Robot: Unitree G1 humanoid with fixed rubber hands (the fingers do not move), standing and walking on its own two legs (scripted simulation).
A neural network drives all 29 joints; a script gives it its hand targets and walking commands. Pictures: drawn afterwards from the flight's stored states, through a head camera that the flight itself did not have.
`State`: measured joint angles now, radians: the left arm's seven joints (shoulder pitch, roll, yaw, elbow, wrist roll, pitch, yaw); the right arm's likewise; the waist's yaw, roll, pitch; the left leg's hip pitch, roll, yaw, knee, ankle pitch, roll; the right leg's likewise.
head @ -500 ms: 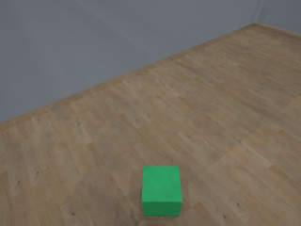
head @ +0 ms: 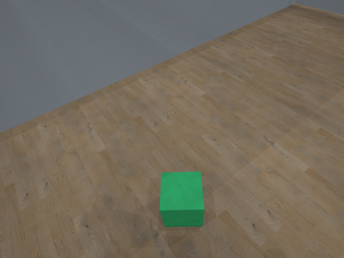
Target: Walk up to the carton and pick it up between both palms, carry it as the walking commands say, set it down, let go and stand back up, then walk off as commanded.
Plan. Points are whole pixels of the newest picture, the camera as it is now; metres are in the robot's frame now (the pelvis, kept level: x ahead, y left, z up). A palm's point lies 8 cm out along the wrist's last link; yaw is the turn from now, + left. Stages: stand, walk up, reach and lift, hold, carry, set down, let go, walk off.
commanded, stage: walk off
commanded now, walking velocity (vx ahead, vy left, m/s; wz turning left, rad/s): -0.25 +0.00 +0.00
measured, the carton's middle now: (182, 199) +0.52 +0.02 -0.63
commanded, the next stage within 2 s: stand in 2.00 s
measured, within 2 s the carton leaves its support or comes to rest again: neither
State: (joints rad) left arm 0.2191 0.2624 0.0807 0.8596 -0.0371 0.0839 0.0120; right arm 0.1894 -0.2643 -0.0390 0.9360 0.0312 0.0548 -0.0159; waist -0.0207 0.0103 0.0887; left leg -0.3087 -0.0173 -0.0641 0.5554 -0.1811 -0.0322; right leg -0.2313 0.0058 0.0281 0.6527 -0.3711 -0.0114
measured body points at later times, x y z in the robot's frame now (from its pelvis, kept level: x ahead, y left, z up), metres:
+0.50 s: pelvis -0.14 +0.00 +0.00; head -0.11 +0.00 +0.45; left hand -0.07 +0.27 -0.14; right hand -0.07 -0.27 -0.15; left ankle -0.14 +0.12 -0.72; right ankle +0.01 -0.10 -0.72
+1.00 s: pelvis -0.35 -0.01 +0.00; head -0.36 -0.03 +0.45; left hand -0.28 +0.26 -0.13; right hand -0.26 -0.27 -0.15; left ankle -0.16 +0.12 -0.71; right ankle -0.37 -0.10 -0.72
